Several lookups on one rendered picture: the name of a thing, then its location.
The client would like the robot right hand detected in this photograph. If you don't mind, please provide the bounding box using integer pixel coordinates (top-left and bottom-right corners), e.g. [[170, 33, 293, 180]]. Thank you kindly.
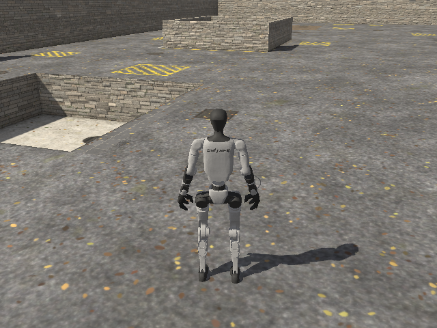
[[244, 192, 260, 210]]

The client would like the robot left foot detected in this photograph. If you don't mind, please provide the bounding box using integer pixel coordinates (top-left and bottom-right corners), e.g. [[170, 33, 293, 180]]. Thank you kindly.
[[198, 265, 208, 282]]

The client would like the left robot forearm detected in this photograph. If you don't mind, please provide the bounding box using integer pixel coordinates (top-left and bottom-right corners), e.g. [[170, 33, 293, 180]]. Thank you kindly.
[[180, 166, 193, 195]]

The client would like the robot left hand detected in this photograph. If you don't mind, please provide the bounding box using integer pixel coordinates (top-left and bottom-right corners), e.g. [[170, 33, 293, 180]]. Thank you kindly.
[[178, 194, 193, 210]]

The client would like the robot right upper arm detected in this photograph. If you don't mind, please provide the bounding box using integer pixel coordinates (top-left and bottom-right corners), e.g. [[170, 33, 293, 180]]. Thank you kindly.
[[233, 138, 251, 176]]

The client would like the right robot forearm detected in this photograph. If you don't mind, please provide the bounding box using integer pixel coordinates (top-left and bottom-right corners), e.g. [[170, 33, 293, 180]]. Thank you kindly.
[[244, 166, 258, 195]]

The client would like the robot left upper arm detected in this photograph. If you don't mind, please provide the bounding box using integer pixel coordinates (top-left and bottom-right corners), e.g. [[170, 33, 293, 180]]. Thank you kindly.
[[186, 138, 204, 176]]

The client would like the humanoid robot torso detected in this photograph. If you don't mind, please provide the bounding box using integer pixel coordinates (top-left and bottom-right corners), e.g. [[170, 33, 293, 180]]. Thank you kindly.
[[202, 136, 235, 204]]

